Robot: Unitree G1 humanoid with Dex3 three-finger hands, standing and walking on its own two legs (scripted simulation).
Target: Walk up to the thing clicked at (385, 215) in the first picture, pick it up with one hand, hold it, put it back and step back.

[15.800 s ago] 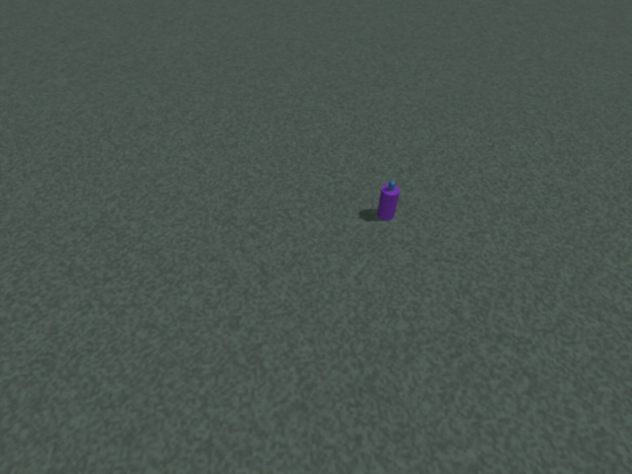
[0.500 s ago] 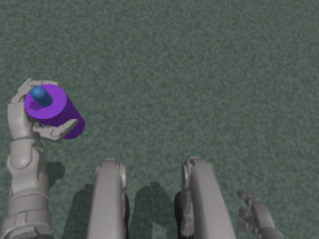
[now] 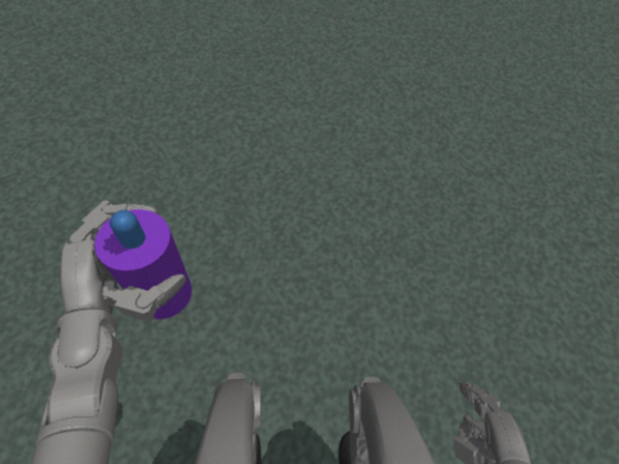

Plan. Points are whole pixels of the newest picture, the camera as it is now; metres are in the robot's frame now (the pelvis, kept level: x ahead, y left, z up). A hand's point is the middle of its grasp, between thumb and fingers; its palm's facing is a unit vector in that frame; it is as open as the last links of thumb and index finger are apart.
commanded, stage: lift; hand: left
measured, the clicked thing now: (146, 261) +0.36 +0.21 +0.02
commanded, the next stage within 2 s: hold in 1.18 s
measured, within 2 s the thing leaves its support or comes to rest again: neither
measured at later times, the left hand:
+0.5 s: hand (137, 231) +0.36 +0.19 +0.10, palm faces +0.18 -0.98 -0.05, open 10.6 cm
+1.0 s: hand (141, 214) +0.36 +0.18 +0.13, palm faces +0.19 -0.98 -0.04, open 10.6 cm
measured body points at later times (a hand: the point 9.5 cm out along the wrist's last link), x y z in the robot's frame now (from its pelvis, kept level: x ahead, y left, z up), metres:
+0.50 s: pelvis +0.02 +0.00 +0.07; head +0.11 +0.01 +0.52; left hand +0.34 +0.24 +0.10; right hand +0.15 -0.24 -0.04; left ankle +0.05 +0.12 -0.58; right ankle +0.04 -0.13 -0.58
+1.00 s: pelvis +0.03 -0.01 +0.10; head +0.10 +0.00 +0.55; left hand +0.34 +0.23 +0.13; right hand +0.16 -0.25 -0.01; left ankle +0.05 +0.12 -0.58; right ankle +0.04 -0.13 -0.58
